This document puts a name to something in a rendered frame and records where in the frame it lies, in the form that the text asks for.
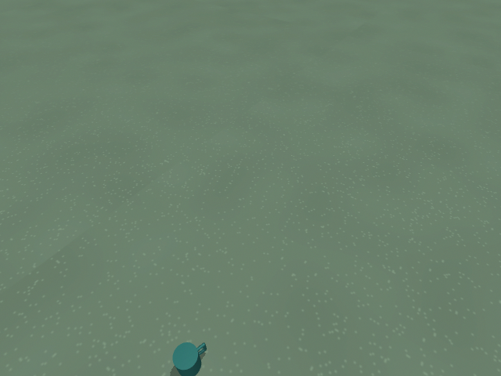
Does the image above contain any mug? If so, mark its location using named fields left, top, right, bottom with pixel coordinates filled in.
left=172, top=342, right=207, bottom=376

